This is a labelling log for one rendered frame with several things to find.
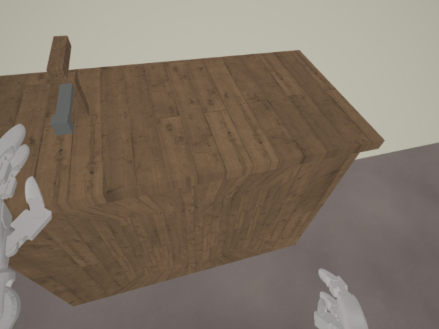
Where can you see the counter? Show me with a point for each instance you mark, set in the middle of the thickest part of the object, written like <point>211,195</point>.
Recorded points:
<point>174,167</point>

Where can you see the tap lever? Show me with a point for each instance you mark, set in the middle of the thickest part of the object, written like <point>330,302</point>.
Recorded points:
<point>61,122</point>

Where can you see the left robot forearm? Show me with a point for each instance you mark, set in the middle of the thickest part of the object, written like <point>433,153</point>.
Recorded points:
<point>10,303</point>

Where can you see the right robot hand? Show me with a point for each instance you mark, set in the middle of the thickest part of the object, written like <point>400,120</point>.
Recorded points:
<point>346,312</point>

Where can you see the left robot hand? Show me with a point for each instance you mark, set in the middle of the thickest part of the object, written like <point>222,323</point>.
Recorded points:
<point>29,223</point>

